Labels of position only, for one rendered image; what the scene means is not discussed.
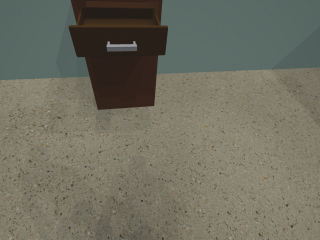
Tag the handle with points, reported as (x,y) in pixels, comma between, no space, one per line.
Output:
(121,47)

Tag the drawer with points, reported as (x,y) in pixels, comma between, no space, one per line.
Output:
(96,26)

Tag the cabinet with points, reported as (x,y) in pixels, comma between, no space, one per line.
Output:
(122,81)

